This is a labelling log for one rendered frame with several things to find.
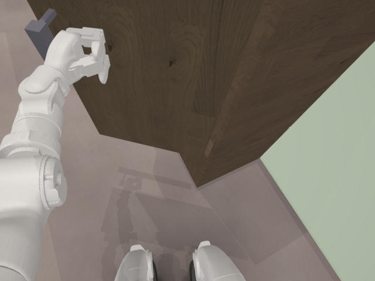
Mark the cupboard door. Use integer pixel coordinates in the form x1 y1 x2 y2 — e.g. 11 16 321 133
27 0 264 158

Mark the handle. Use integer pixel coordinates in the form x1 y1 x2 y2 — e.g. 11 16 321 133
24 8 57 61

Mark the robot right shin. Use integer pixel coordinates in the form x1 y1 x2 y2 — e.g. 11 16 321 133
195 241 211 281

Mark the robot left thigh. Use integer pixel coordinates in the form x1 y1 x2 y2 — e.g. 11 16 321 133
115 249 154 281

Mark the left robot hand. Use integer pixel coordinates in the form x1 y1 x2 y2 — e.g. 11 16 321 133
44 27 110 86

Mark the robot left upper arm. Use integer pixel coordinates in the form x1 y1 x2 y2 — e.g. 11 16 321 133
0 155 67 281

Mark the robot left forearm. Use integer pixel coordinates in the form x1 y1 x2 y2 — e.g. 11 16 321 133
0 65 70 160

